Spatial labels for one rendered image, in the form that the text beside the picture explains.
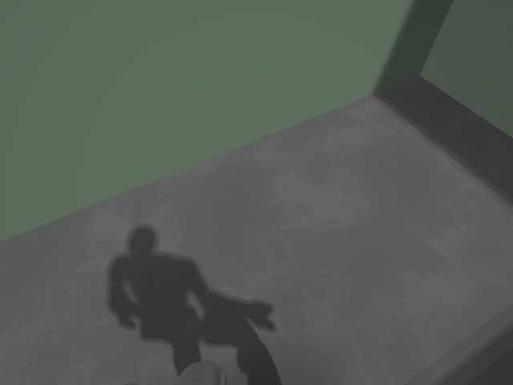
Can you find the robot left thigh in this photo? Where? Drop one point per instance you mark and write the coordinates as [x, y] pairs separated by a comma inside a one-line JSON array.
[[202, 373]]

